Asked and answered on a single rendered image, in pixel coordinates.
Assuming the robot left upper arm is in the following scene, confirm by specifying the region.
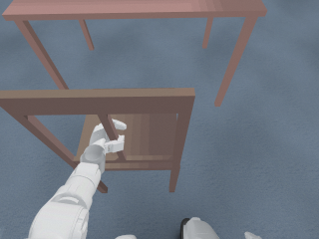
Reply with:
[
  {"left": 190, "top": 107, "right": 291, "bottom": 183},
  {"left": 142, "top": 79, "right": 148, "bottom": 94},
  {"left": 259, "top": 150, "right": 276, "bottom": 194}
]
[{"left": 26, "top": 201, "right": 90, "bottom": 239}]

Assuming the robot left forearm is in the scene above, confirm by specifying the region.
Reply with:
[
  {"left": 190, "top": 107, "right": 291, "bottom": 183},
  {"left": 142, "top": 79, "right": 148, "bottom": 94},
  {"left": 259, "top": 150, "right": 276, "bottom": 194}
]
[{"left": 28, "top": 144, "right": 106, "bottom": 239}]

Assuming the right robot shin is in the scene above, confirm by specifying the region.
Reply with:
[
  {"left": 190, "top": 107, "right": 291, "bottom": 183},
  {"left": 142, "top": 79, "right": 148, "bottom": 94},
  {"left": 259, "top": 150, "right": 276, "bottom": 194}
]
[{"left": 187, "top": 217, "right": 200, "bottom": 223}]

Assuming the left robot hand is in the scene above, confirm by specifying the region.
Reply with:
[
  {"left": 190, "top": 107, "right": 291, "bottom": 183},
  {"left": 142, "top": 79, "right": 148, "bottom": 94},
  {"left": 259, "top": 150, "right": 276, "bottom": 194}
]
[{"left": 89, "top": 119, "right": 127, "bottom": 153}]

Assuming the robot right thigh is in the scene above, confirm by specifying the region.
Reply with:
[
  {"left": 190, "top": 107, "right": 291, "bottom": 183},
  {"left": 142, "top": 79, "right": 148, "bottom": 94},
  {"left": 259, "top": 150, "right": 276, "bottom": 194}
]
[{"left": 183, "top": 220, "right": 219, "bottom": 239}]

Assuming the table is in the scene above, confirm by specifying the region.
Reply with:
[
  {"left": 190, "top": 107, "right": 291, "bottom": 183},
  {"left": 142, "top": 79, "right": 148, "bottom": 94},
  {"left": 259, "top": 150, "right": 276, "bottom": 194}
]
[{"left": 2, "top": 0, "right": 268, "bottom": 107}]

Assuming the chair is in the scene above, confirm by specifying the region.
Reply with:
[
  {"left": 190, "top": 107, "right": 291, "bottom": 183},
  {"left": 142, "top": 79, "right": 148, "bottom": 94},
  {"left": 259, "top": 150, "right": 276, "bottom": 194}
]
[{"left": 0, "top": 88, "right": 195, "bottom": 193}]

